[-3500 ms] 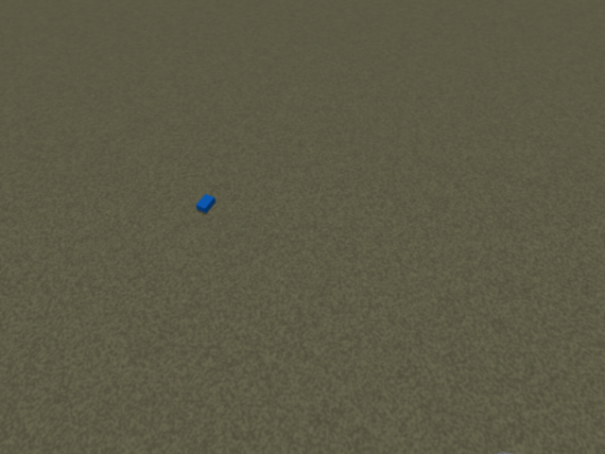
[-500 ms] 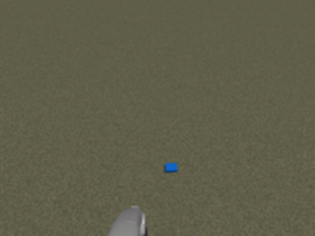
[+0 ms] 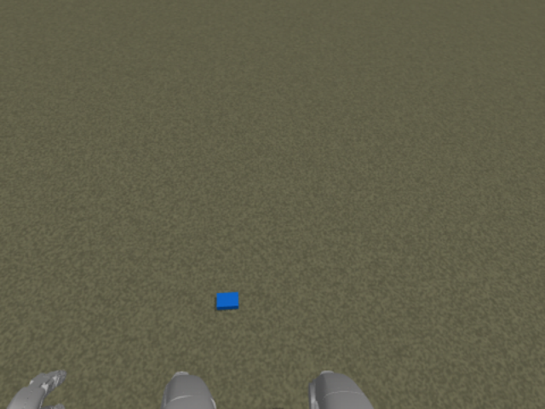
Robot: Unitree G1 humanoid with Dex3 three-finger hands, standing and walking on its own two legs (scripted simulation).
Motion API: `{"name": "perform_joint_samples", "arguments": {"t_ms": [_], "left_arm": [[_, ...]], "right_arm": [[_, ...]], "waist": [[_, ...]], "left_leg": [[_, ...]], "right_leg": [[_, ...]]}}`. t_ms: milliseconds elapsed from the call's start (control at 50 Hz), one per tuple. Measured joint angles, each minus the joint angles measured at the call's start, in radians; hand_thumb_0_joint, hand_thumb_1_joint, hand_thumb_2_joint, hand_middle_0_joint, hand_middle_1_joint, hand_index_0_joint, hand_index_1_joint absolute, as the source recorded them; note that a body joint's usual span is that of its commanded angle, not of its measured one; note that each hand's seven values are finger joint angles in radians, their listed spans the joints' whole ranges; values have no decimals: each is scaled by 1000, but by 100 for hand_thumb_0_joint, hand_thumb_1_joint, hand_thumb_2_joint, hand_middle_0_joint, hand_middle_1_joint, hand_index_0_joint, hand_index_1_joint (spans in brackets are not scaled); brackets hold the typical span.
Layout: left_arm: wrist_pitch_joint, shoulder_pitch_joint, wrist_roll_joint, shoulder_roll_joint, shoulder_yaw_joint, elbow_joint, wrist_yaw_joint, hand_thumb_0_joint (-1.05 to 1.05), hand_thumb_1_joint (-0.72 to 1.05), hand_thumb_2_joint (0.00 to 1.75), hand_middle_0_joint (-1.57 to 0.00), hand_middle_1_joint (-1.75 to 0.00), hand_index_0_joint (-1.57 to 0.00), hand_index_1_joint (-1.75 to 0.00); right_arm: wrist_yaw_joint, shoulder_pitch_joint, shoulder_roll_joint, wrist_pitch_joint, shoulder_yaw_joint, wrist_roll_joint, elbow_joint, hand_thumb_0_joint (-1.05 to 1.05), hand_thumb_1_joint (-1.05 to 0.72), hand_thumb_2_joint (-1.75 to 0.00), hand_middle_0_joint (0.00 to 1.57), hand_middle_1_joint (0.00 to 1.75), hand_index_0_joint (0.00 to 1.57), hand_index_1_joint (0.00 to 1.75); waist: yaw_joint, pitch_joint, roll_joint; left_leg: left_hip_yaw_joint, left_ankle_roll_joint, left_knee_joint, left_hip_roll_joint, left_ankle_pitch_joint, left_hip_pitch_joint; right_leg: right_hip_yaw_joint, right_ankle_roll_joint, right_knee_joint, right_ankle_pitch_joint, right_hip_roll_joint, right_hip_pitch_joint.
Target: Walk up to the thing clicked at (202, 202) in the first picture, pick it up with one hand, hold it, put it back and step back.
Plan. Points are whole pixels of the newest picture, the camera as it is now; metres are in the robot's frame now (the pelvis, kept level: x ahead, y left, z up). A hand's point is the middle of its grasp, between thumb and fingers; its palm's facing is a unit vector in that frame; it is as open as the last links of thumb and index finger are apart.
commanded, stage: walk up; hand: left
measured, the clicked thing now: (227, 301) +0.52 +0.11 -0.70
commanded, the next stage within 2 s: none
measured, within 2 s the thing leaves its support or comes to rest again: neither
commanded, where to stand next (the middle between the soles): +0.17 -0.18 m, yaw +6 degrees
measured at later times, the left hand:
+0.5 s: hand out of the picture +0.09 +0.09 -0.13, palm faces -0.02 -0.95 -0.31, open 7.3 cm
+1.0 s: hand out of the picture +0.03 +0.03 -0.06, palm faces +0.07 -0.80 -0.59, open 7.3 cm
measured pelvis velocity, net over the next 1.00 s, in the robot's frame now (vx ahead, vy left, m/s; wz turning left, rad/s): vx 0.06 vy -0.29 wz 0.10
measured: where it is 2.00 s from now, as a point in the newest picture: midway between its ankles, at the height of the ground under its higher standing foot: outside the picture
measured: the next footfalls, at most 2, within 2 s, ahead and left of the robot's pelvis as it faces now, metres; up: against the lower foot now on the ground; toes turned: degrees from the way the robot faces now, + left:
left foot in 0.30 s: +0.14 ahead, -0.03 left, +0.00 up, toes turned +8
right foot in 0.62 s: +0.12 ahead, -0.42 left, +0.00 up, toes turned +4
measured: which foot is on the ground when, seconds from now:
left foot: up 0.00-0.28, down 0.30-0.64, up 0.66-1.00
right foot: down 0.00-0.32, up 0.34-0.60, down 0.62-1.00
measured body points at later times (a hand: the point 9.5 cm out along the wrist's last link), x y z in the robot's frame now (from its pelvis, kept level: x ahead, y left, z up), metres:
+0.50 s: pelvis +0.04 -0.18 +0.03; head +0.07 -0.14 +0.47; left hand +0.10 +0.14 -0.11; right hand +0.10 -0.53 -0.04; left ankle +0.11 -0.04 -0.68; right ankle +0.07 -0.34 -0.62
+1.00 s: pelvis +0.06 -0.29 +0.04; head +0.13 -0.33 +0.48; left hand +0.03 +0.07 -0.03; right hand +0.19 -0.59 -0.11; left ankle +0.07 -0.11 -0.62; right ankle +0.08 -0.42 -0.68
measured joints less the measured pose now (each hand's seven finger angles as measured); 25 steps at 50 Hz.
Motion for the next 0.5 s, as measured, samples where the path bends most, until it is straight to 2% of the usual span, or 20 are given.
{"name": "perform_joint_samples", "arguments": {"t_ms": [20, 40, 80, 120, 180, 240, 260, 300, 320, 340, 380, 400, 440, 500], "left_arm": [[-9, 6, 6, -15, -8, -2, 2, 0, 91, 89, -20, -30, -20, -30], [-15, 14, 7, -28, -18, -2, 5, 0, 91, 89, -20, -30, -20, -30], [-15, 34, -2, -60, -33, 7, 11, 0, 91, 89, -20, -30, -20, -30], [-15, 58, 0, -83, -47, 15, 16, 0, 91, 89, -20, -30, -21, -30], [-17, 82, 7, -83, -54, 17, 20, 0, 91, 89, -20, -30, -21, -30], [-13, 96, 12, -68, -53, 8, 25, 0, 90, 89, -21, -30, -21, -30], [-9, 98, 12, -63, -54, 4, 26, 0, 90, 89, -21, -30, -21, -30], [3, 104, 8, -53, -59, -5, 26, 0, 90, 89, -20, -30, -21, -30], [6, 97, 4, -49, -59, -4, 29, 0, 90, 89, -20, -30, -21, -30], [12, 87, 2, -53, -60, 1, 32, 0, 91, 89, -20, -30, -21, -30], [23, 82, 4, -68, -68, 5, 35, 0, 91, 89, -20, -30, -21, -30], [26, 84, 5, -72, -75, 8, 33, 0, 91, 89, -20, -30, -20, -30], [27, 82, 3, -69, -79, 19, 25, 0, 91, 89, -20, -30, -21, -30], [18, 61, -15, -53, -68, 28, 21, 0, 91, 89, -20, -30, -21, -30]], "right_arm": [[-10, -4, -7, 15, -8, 5, 19, 1, -90, -89, 21, 30, 22, 30], [-21, -11, -4, 30, -15, 9, 39, 1, -90, -89, 21, 30, 21, 30], [-29, -33, 6, 39, -17, 21, 67, 1, -90, -89, 20, 30, 21, 30], [-25, -48, 14, 25, -7, 36, 75, 1, -90, -89, 20, 30, 21, 30], [-10, -54, 42, -4, 14, 45, 64, 1, -91, -89, 20, 30, 21, 30], [1, -45, 76, -20, 33, 43, 55, 1, -90, -89, 20, 30, 21, 30], [2, -40, 86, -25, 38, 44, 53, 1, -90, -89, 20, 30, 21, 30], [0, -18, 98, -38, 43, 44, 43, 1, -90, -89, 20, 30, 21, 30], [-5, -14, 106, -43, 40, 37, 38, 0, -90, -89, 20, 30, 21, 30], [-10, -12, 110, -42, 38, 29, 32, 0, -90, -89, 21, 30, 21, 30], [-15, -20, 105, -29, 37, 31, 22, 0, -90, -89, 21, 30, 22, 30], [-17, -28, 101, -24, 34, 35, 20, 0, -90, -89, 21, 30, 22, 30], [-21, -35, 100, -21, 26, 37, 12, 0, -90, -89, 21, 30, 22, 30], [-8, -25, 92, -22, 22, 31, 2, 0, -90, -89, 21, 30, 22, 30]], "waist": [[5, -5, 20], [17, -10, 22], [40, -11, 25], [57, -9, 35], [88, 7, 25], [108, 23, 6], [113, 25, -2], [111, 24, -15], [101, 33, -36], [92, 44, -53], [75, 53, -60], [66, 54, -60], [49, 49, -65], [27, 35, -70]], "left_leg": [[-22, 8, 88, -23, -69, -31], [-14, 11, 182, -66, -113, -58], [52, 13, 291, -133, -117, -87], [125, 16, 306, -173, -90, -105], [223, 20, 202, -204, -59, -94], [277, 30, 38, -225, -28, -45], [286, 34, -33, -231, 7, -17], [292, 44, -206, -240, 154, 61], [289, 54, -213, -252, 186, 67], [288, 56, -191, -259, 176, 64], [284, 51, -159, -242, 148, 67], [281, 45, -155, -225, 141, 76], [271, 25, -161, -194, 140, 95], [236, 4, -156, -151, 138, 96]], "right_leg": [[-22, 0, 18, -13, 10, -1], [-29, -6, 22, -20, 10, 0], [-36, -27, -28, -3, 16, 31], [-51, -49, -105, 32, 31, 69], [-70, -90, -185, 63, 57, 108], [-101, -121, -220, 68, 84, 133], [-112, -130, -219, 62, 92, 137], [-136, -145, -180, 29, 106, 130], [-131, -140, -127, 8, 98, 114], [-98, -117, -52, -12, 100, 88], [-32, -71, 129, -57, 120, 19], [-9, -60, 204, -66, 122, -10], [42, -54, 280, -49, 103, -50], [108, -52, 277, -1, 57, -74]]}}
